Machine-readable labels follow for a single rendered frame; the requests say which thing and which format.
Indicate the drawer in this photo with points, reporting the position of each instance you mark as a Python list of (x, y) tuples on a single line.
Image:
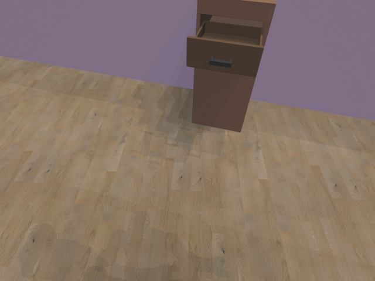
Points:
[(225, 41)]

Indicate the cabinet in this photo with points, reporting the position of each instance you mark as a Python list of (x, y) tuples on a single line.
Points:
[(220, 100)]

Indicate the handle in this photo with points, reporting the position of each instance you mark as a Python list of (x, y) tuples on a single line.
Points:
[(221, 63)]

